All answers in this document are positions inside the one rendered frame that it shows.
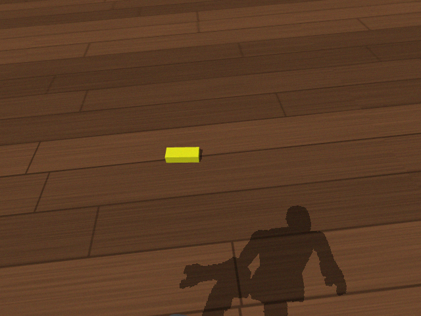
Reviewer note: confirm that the carton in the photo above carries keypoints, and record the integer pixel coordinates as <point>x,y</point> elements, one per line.
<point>182,154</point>

